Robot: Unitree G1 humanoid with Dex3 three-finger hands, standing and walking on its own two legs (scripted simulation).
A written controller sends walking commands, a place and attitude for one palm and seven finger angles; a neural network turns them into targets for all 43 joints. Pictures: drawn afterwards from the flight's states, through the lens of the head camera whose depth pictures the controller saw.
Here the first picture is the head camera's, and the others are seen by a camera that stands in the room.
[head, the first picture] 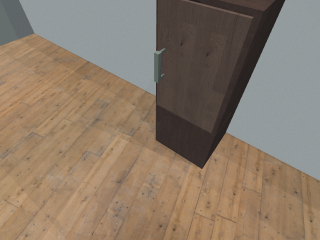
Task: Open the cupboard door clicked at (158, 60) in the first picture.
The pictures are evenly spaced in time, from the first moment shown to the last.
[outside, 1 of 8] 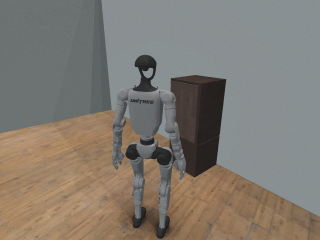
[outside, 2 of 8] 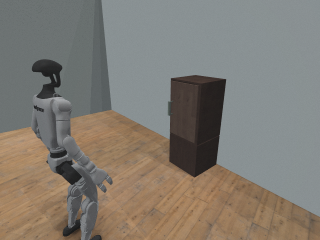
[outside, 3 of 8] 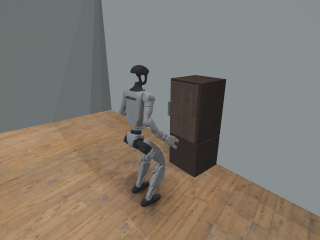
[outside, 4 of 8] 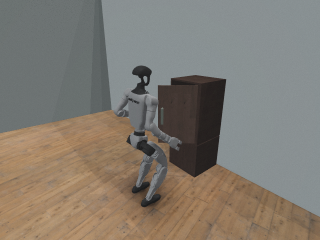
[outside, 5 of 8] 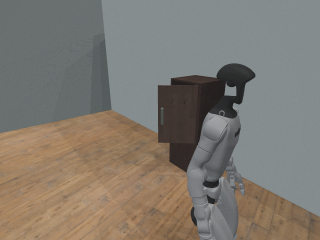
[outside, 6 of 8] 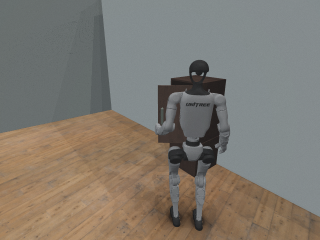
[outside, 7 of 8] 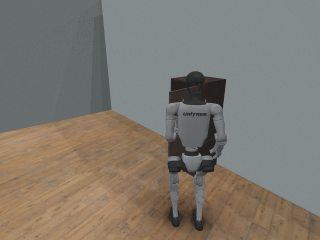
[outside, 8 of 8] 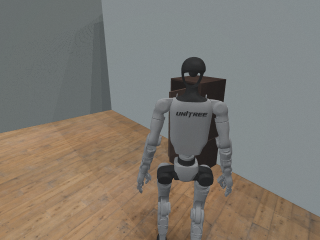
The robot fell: no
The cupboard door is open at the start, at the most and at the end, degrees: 0 95 95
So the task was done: yes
